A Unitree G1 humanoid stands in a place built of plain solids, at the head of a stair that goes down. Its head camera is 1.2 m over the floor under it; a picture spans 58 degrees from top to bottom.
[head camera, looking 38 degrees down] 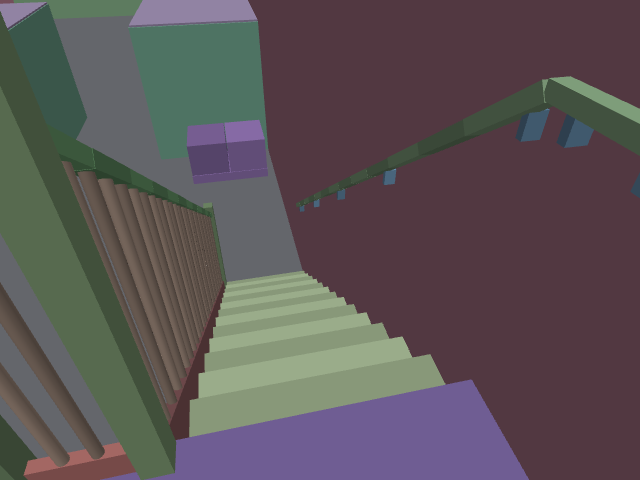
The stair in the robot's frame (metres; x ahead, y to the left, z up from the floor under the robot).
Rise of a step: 0.17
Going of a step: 0.23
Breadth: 0.90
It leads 13 degrees to the left of straight ahead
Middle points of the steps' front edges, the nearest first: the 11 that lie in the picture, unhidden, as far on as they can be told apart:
0.72 -0.04 0.00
0.94 0.02 -0.17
1.17 0.07 -0.34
1.40 0.12 -0.51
1.63 0.17 -0.68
1.86 0.22 -0.85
2.08 0.27 -1.02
2.31 0.32 -1.19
2.54 0.37 -1.36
2.77 0.42 -1.53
3.00 0.47 -1.70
